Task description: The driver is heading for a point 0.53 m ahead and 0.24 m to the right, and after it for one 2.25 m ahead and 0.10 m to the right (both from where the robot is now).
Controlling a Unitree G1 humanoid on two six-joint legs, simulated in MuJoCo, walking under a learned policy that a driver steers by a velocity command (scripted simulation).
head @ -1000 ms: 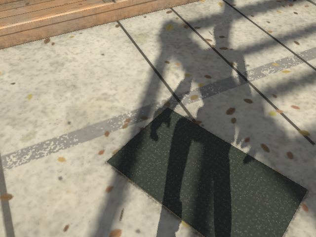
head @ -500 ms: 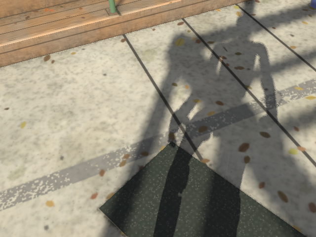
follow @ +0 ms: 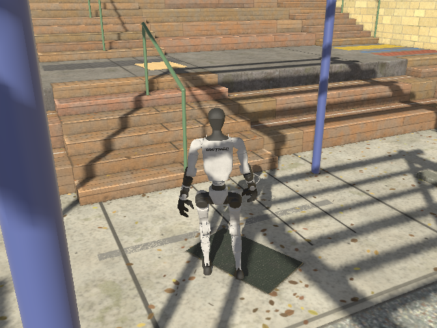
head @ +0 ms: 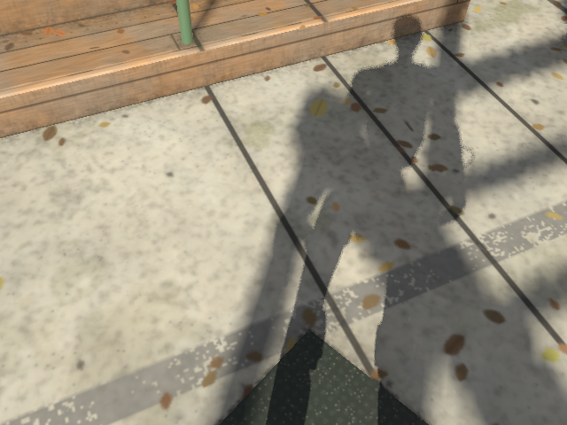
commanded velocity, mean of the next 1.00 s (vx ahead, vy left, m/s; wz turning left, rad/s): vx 0.41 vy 0.00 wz -0.34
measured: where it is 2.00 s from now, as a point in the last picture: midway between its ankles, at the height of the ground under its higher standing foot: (349, 389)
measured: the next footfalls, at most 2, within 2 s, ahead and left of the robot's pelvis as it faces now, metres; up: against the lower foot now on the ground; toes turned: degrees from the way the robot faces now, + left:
right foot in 0.46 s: +0.39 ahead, -0.17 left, +0.00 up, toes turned -17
left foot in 0.94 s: +0.69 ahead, -0.08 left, +0.00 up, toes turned -23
